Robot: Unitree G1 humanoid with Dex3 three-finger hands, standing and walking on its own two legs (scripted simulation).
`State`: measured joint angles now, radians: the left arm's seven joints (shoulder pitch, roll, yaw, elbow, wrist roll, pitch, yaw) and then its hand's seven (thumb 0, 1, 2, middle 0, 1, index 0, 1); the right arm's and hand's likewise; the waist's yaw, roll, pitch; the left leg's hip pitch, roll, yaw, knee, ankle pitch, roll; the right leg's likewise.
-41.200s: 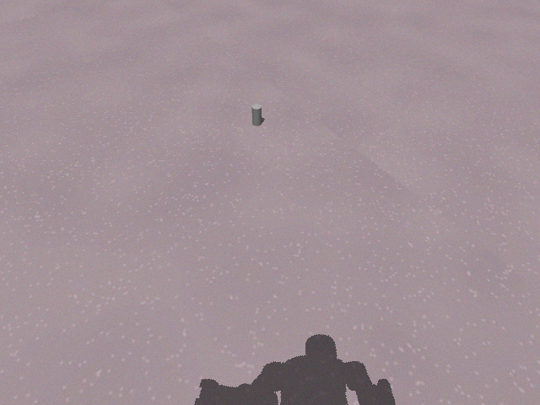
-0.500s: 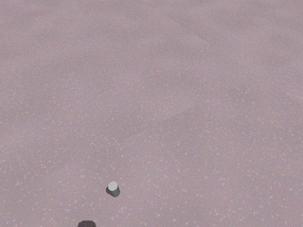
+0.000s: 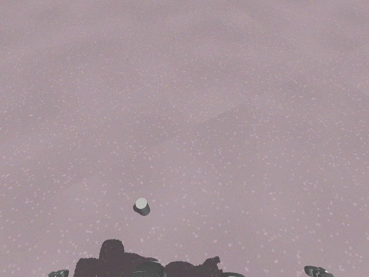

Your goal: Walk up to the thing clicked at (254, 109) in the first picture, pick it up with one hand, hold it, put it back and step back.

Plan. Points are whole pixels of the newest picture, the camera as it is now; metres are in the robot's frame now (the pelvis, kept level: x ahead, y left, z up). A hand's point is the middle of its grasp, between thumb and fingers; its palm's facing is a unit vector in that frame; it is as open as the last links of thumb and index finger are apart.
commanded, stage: step back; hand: left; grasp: from above
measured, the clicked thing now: (143, 207) +0.48 +0.22 -0.71
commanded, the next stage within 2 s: none
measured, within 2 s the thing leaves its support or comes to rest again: neither
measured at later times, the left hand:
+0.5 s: hand out of the picture +0.05 +0.31 -0.17, palm faces -0.09 -0.92 -0.39, open 7.4 cm
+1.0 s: hand out of the picture -0.06 +0.34 -0.16, palm faces -0.01 -0.93 -0.36, open 7.4 cm
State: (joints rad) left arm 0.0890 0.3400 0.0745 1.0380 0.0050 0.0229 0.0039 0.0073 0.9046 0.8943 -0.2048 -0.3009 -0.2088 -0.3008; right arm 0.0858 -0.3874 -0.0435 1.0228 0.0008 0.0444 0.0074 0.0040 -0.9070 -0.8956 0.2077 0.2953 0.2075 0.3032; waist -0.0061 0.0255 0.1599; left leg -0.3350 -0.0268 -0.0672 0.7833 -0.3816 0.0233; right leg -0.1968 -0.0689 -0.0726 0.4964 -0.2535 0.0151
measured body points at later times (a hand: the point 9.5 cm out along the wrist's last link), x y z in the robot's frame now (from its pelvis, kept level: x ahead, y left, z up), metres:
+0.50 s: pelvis -0.07 +0.05 -0.02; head +0.00 +0.04 +0.43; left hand +0.06 +0.35 -0.14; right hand +0.02 -0.26 -0.14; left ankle -0.03 +0.13 -0.74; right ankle -0.08 -0.06 -0.74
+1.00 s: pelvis -0.19 +0.08 -0.01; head -0.14 +0.10 +0.44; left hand -0.06 +0.39 -0.13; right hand -0.12 -0.23 -0.12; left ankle -0.17 +0.20 -0.74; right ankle -0.16 -0.06 -0.68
